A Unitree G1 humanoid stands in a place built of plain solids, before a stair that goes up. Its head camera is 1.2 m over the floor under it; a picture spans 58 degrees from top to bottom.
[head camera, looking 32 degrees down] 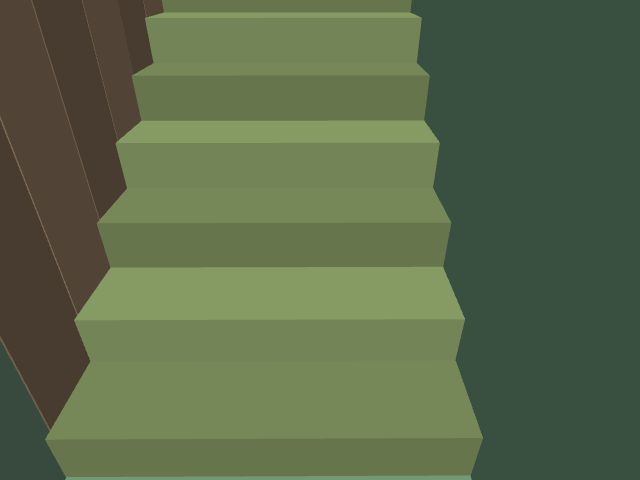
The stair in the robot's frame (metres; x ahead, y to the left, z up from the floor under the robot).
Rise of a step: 0.17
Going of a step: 0.26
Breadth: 1.13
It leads straight ahead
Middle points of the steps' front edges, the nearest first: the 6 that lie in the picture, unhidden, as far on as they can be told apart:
0.67 0.14 0.17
0.93 0.14 0.35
1.19 0.15 0.52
1.45 0.15 0.69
1.71 0.15 0.86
1.97 0.15 1.03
